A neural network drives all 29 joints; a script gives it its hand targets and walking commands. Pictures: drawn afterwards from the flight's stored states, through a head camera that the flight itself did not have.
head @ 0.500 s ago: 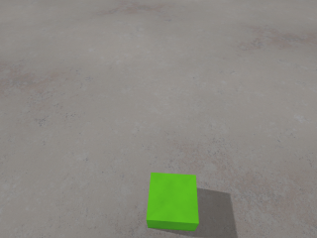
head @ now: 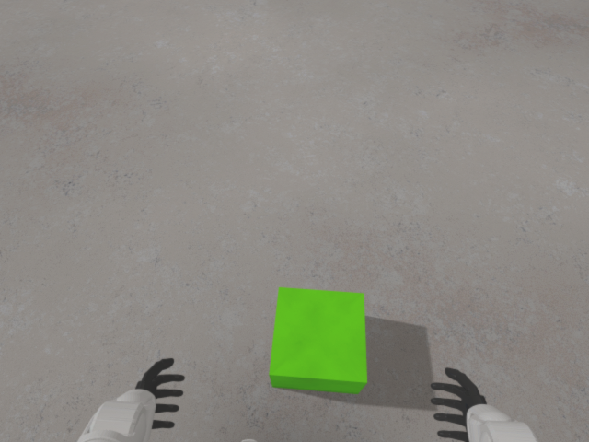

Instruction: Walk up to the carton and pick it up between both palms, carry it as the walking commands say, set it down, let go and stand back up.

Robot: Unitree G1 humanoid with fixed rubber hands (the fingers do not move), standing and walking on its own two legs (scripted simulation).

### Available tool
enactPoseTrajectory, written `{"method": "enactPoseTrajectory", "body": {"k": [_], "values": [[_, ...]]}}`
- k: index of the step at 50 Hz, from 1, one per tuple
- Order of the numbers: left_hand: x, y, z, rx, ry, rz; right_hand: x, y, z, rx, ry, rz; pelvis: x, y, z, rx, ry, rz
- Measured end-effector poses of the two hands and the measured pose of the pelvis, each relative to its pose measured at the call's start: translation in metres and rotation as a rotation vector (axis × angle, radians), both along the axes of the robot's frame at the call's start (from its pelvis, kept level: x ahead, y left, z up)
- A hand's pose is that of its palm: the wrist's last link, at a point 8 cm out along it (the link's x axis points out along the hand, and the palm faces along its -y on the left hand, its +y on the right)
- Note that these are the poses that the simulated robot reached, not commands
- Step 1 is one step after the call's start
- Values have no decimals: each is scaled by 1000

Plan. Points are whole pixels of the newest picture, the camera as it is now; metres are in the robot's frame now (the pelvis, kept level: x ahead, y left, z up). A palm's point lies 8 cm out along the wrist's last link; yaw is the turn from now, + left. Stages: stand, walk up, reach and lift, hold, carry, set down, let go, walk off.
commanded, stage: reach and lift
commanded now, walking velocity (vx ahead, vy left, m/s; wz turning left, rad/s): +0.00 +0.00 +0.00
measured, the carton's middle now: (318, 340) +0.45 -0.05 -0.67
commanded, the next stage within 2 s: none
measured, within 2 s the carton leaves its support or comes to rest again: neither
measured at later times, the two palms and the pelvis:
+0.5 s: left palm (175, 412) +0.19 +0.20 -0.15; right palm (463, 427) +0.18 -0.24 -0.15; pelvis -0.04 -0.03 -0.05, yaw -1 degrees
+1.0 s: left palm (204, 312) +0.36 +0.19 -0.18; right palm (439, 334) +0.32 -0.24 -0.18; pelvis -0.06 +0.00 -0.08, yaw -1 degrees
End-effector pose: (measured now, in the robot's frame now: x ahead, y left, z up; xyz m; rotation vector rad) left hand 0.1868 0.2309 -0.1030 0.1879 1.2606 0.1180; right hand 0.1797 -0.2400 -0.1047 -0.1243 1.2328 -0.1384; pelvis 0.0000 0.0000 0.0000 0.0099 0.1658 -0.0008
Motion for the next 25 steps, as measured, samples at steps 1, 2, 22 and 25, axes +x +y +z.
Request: {"method": "enactPoseTrajectory", "body": {"k": [1,2,22,25], "values": [[-2,-2,-1,-8,22,5,-1,2,-1,3,21,4,4,0,1,1,14,0],[-7,-5,-3,-16,46,10,-5,3,-2,6,41,8,8,0,1,2,27,-1],[0,-39,-40,-52,-178,-40,-9,-5,-46,32,-151,33,-28,-26,-40,30,216,-27],[-1,-35,-43,-56,-179,-44,-4,0,-47,37,-181,29,-40,-27,-46,27,178,-24]]}}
